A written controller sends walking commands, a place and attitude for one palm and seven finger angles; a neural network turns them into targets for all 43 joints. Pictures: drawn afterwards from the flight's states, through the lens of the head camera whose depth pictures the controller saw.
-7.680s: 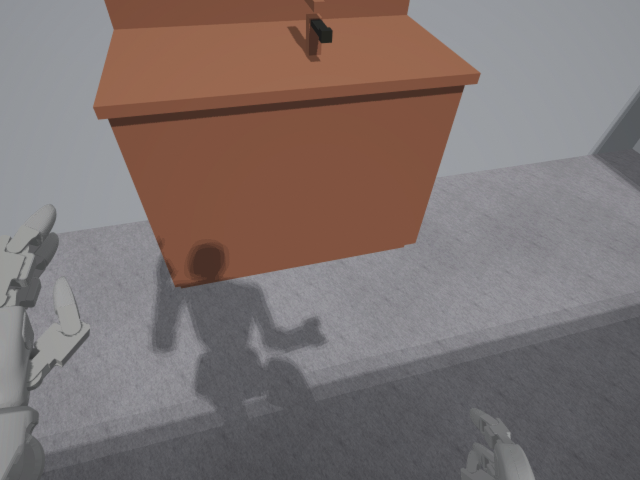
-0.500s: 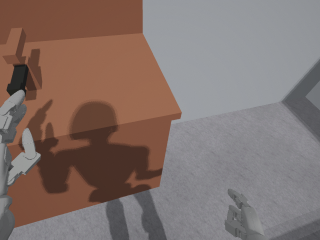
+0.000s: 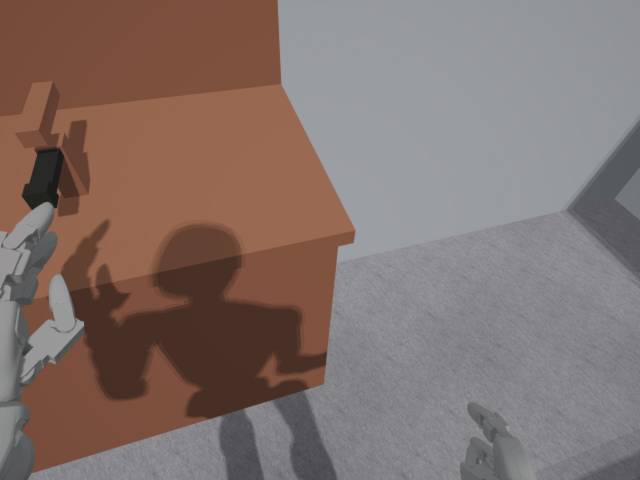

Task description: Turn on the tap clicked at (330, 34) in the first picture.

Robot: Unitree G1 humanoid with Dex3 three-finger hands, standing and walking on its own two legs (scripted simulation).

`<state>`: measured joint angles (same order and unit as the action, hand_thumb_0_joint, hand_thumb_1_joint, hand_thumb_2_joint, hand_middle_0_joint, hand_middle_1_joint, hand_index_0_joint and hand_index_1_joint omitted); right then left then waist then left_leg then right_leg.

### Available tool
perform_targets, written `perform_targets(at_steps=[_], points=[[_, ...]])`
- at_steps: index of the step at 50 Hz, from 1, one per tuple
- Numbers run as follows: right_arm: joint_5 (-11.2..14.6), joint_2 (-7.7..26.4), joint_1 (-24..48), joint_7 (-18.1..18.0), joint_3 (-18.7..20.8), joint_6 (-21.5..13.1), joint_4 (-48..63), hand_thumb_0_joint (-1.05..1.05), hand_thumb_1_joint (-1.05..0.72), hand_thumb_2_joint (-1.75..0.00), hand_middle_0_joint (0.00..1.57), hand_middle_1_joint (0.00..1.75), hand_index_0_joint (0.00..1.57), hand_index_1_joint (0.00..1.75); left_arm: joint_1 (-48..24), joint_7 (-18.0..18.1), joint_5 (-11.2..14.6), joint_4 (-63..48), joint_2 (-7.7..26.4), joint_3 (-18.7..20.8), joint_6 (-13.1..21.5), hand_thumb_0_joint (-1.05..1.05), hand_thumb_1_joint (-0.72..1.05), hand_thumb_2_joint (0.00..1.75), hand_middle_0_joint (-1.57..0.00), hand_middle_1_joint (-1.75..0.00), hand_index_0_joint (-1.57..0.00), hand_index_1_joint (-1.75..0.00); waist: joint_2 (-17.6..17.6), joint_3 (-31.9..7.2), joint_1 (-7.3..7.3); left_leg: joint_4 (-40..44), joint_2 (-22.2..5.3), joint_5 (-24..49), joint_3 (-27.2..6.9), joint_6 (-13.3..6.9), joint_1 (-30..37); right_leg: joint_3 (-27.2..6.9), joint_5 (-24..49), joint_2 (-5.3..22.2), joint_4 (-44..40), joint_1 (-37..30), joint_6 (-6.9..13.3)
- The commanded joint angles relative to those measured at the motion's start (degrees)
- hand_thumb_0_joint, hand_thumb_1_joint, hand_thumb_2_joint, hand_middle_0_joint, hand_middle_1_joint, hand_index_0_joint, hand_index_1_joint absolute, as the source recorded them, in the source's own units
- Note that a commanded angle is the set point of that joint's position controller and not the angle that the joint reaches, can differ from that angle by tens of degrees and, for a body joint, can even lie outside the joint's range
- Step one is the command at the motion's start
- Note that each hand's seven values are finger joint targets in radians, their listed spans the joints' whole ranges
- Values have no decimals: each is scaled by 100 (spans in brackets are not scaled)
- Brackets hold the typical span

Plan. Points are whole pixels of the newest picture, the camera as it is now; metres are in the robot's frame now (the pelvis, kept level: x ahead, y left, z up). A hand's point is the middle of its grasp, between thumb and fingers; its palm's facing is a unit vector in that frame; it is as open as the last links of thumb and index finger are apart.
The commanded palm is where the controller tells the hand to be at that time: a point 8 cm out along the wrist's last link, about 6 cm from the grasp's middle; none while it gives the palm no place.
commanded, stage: shuffle to correct the standing spot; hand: left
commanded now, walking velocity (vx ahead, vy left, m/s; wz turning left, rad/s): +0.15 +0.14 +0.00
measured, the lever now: (41, 196) +0.41 +0.41 +0.12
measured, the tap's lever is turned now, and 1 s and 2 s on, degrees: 0 0 0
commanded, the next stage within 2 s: come to a stop and stand still in 0.66 s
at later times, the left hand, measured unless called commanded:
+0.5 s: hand (71, 293) +0.25 +0.27 +0.15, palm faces +0.41 -0.83 -0.39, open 7.4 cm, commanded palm +0.19 +0.31 +0.17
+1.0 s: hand (78, 261) +0.29 +0.28 +0.15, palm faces +0.47 -0.80 -0.39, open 7.4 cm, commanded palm +0.23 +0.31 +0.17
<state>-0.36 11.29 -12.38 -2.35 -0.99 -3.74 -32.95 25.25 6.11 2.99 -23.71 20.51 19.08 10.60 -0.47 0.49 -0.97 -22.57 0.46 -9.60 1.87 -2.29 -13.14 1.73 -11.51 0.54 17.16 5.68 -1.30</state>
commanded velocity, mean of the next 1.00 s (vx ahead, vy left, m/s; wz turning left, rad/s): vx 0.08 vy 0.11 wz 0.00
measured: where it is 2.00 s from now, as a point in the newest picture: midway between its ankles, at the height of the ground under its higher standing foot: outside the picture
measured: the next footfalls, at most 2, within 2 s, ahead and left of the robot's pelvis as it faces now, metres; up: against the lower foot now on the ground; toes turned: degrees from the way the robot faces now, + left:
right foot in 0.88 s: +0.13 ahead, -0.04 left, +0.00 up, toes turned +0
left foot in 1.16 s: +0.12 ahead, +0.18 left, +0.00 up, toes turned +1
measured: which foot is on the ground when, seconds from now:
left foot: down 0.00-0.88, up 0.90-1.00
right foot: down 0.00-0.56, up 0.58-0.86, down 0.88-1.00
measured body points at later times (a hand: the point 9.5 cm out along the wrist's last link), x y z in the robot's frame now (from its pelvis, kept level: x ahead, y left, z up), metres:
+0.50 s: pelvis +0.04 +0.02 -0.03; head +0.05 +0.03 +0.42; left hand +0.22 +0.31 +0.17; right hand +0.21 -0.20 -0.11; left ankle +0.03 +0.09 -0.74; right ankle -0.03 -0.13 -0.75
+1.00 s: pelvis +0.08 +0.03 -0.02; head +0.09 +0.02 +0.43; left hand +0.25 +0.32 +0.17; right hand +0.25 -0.20 -0.12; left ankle +0.05 +0.14 -0.69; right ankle +0.13 -0.05 -0.75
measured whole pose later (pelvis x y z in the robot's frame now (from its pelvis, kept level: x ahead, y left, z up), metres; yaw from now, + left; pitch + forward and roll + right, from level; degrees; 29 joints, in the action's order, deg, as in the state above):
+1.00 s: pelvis +0.08 +0.03 -0.02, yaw +1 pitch -3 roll +0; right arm 0.2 13.6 -10.9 -1.1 0.5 -2.6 -35.9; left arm 23.4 8.0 2.4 -25.5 18.8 21.1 12.1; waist -1.7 4.8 -1.5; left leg -62.5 1.0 -25.2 0.3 0.1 -24.3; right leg 9.2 -15.5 1.0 36.3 18.4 4.3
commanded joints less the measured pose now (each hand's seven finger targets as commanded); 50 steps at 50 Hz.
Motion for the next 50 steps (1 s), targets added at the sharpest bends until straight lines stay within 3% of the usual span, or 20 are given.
perform_targets(at_steps=[1, 7, 15, 18, 22, 24, 25, 26, 27, 28, 31, 38, 41, 42, 43, 44, 45, 46, 48, 50], points=[[14, 768, 571, -81, 321, -261, 910, 0, -90, -90, 20, 30, 20, 30, -482, 111, 24, -1096, 956, 610, 320, 0, 90, 90, -20, -30, -20, -30, -187, -569, 43, 143, -35, -310, -184, 135, 333, -112, -13, 118, -246, 350, 193], [4, 766, 620, -80, 343, -277, 863, 0, -90, -90, 20, 30, 20, 30, -699, 138, 15, -1146, 980, 583, 348, 0, 90, 90, -20, -30, -20, -30, 90, -186, 81, -408, 29, -727, -212, 30, 62, -476, -1012, 423, -162, 841, 375], [59, 812, 536, -32, 360, -396, 901, 0, -90, -90, 20, 30, 20, 30, -563, 166, 20, -1633, 1013, 751, 513, 0, 90, 90, -20, -30, -20, -30, -827, -700, 39, -101, -726, 426, -1323, -375, 380, 238, -203, 51, 1876, 906, 187], [53, 801, 504, 17, 354, -436, 872, 0, -90, -90, 20, 30, 20, 30, -345, 192, 2, -1583, 1001, 806, 557, 0, 90, 90, -20, -30, -20, -30, -614, -705, -2, -476, -654, 783, -992, -266, -47, 174, 8, 192, 1448, 425, 285], [125, 744, 441, 104, 402, -286, 819, 0, -90, -90, 20, 30, 20, 30, -319, 236, 9, -1303, 1064, 872, 579, 0, 90, 90, -20, -30, -20, -30, 972, -700, 28, -2121, 41, 514, 40, 112, -1230, -1189, 2064, 1347, 1210, -599, 905], [137, 695, 485, 124, 388, -190, 768, 0, -90, -90, 20, 30, 20, 30, -415, 263, -14, -1207, 1148, 970, 579, 0, 90, 90, -20, -30, -20, -30, 742, -511, 42, -1805, 13, -246, 123, 93, -1082, -1145, 1995, 1496, 1451, -287, 899], [149, 667, 468, 118, 374, -142, 764, 0, -90, -90, 20, 30, 20, 30, -487, 243, 1, -1248, 1097, 931, 555, 0, 90, 90, -20, -30, -20, -30, 441, -459, 142, -1147, -23, 6, 29, 30, -465, -784, 1698, 1250, 1856, 233, 685], [163, 754, 471, 72, 406, -131, 774, 0, -90, -90, 20, 30, 20, 30, -551, 217, 43, -1443, 1129, 977, 540, 0, 90, 90, -20, -30, -20, -30, -523, -543, 259, -612, -206, 843, -428, -118, 542, -152, 1331, 604, 2711, 1100, 325], [162, 783, 426, 72, 405, -160, 836, 0, -90, -90, 20, 30, 20, 30, -673, 202, 25, -1772, 1078, 851, 547, 0, 90, 90, -20, -30, -20, -30, -1510, -629, 329, -136, -890, 2199, -1646, -311, 1471, 399, -330, -20, 3922, 2247, 13], [67, 734, 410, 108, 413, -229, 871, 0, -90, -90, 20, 30, 20, 30, -724, 199, 22, -1914, 1148, 870, 563, 0, 90, 90, -20, -30, -20, -30, -1698, -682, 334, 292, -1415, 3057, -2665, -408, 2008, 139, -2139, -152, 4897, 3066, 78], [54, 747, 423, 141, 476, -301, 835, 0, -90, -90, 20, 30, 20, 30, -392, 219, -14, -1912, 1190, 934, 531, 0, 90, 90, -20, -30, -20, -30, -400, -636, 196, 85, -1412, 2583, -1985, -781, 1771, -15, -1690, 219, 5253, 3309, 171], [33, 744, 391, 21, 342, -370, 785, 0, -90, -90, 20, 30, 20, 30, 218, 202, 5, -1493, 1067, 982, 539, 0, 90, 90, -20, -30, -20, -30, -931, -339, 74, 378, -952, 1517, -749, -361, 57, 669, -682, 190, 2895, 1509, 153], [50, 745, 457, -61, 298, -323, 823, 0, -90, -90, 20, 30, 20, 30, -53, 215, 55, -1129, 1068, 1019, 453, 0, 90, 90, -20, -30, -20, -30, -185, -555, -11, -397, -913, 1425, -630, -61, -505, 717, 24, 80, 1452, 102, 206], [62, 786, 486, -71, 321, -314, 823, 0, -90, -90, 20, 30, 20, 30, -213, 222, 26, -1091, 1064, 1014, 469, 0, 90, 90, -20, -30, -20, -30, 41, -713, -60, -1121, -770, 1219, -606, 90, -1064, 423, 592, 253, 1011, -752, 335], [76, 748, 438, -57, 362, -307, 849, 0, -90, -90, 20, 30, 20, 30, -252, 240, -2, -1047, 1159, 1067, 463, 0, 90, 90, -20, -30, -20, -30, 822, -1096, -73, -2660, -272, 645, -295, 255, -1821, -883, 1508, 1175, 946, -1576, 816], [90, 826, 481, -4, 448, -369, 935, 0, -90, -90, 20, 30, 20, 30, -339, 227, 48, -1004, 1120, 1053, 503, 0, 90, 90, -20, -30, -20, -30, 1365, -1033, -17, -4177, 184, -1484, -247, 362, -2316, -2676, 2488, 2434, 520, -1254, 1564], [107, 934, 305, 78, 498, -350, 860, 0, -90, -90, 20, 30, 20, 30, -439, 214, 63, -1092, 917, 867, 537, 0, 90, 90, -20, -30, -20, -30, 1225, -872, 33, -4755, -14, -1943, -708, 318, -2059, -2976, 1723, 2686, 200, -438, 1616], [134, 888, 359, 128, 492, -296, 848, 0, -90, -90, 20, 30, 20, 30, -569, 229, 47, -1379, 1067, 923, 510, 0, 90, 90, -20, -30, -20, -30, 1087, -675, 28, -4851, -133, -1966, -818, 307, -2000, -3008, 1080, 2568, 152, -58, 1570], [83, 659, 594, 82, 241, -185, 751, 0, -90, -90, 20, 30, 20, 30, -463, 304, -84, -1490, 965, 812, 521, 0, 90, 90, -20, -30, -20, -30, 370, -441, 2, -4315, -452, -1520, -633, 305, -1589, -1620, 936, 2050, 292, 579, 1228], [28, 597, 716, -31, 175, -195, 726, 0, -90, -90, 20, 30, 20, 30, -657, 387, -90, -1833, 1068, 804, 523, 0, 90, 90, -20, -30, -20, -30, 558, -444, 9, -3265, -388, -1191, -178, 289, -861, -793, 553, 1708, 165, 1097, 956]])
